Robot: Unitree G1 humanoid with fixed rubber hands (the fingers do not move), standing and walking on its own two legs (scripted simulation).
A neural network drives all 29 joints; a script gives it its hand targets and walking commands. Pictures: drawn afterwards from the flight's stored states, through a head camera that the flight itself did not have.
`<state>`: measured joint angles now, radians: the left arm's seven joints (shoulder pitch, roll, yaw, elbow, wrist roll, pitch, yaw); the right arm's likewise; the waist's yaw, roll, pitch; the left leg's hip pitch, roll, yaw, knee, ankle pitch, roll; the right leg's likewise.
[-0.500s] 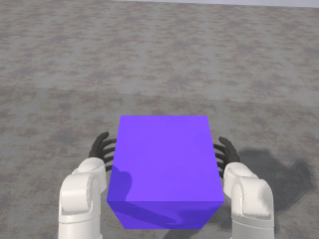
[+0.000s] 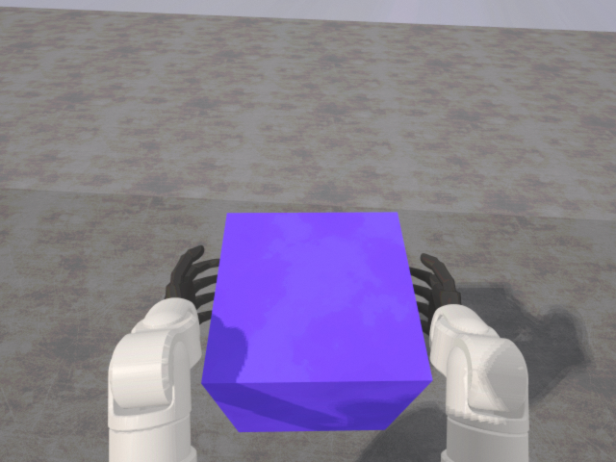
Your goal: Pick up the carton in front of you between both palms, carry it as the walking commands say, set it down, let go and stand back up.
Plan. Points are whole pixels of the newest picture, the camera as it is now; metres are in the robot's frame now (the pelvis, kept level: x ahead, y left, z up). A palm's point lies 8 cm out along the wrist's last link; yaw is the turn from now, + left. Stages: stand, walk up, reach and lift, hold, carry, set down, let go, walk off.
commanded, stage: carry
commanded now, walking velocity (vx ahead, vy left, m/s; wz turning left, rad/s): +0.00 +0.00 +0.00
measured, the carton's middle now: (312, 330) +0.28 +0.00 +0.03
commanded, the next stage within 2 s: hold in 1.98 s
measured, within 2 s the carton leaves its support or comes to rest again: neither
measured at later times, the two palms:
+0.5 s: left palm (193, 219) +0.42 +0.17 +0.10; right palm (399, 220) +0.42 -0.13 +0.10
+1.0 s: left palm (194, 241) +0.42 +0.17 +0.06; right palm (391, 244) +0.41 -0.13 +0.06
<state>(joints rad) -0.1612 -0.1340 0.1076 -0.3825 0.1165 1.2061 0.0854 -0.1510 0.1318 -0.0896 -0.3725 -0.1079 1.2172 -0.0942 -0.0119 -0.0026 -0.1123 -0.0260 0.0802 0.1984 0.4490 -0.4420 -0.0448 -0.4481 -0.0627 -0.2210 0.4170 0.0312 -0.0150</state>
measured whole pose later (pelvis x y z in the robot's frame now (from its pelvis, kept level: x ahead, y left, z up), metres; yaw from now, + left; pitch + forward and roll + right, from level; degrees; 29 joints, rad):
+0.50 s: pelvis +0.16 +0.01 +0.01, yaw +0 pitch +4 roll +0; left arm -0.17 -0.13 0.12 -0.27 0.13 1.21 0.08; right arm -0.16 0.13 -0.11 -0.27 -0.12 1.22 -0.09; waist 0.00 -0.01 -0.16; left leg -0.22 0.05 0.15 0.51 -0.34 0.00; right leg -0.27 -0.08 -0.21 0.53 -0.30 0.01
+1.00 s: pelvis +0.15 +0.02 +0.01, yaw +0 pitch +3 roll +0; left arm -0.11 -0.13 0.10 -0.08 0.18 0.96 0.04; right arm -0.10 0.13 -0.08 -0.08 -0.18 0.98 -0.05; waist 0.00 0.01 -0.13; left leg -0.21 0.05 0.15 0.54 -0.37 0.01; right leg -0.25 -0.09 -0.20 0.54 -0.33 0.01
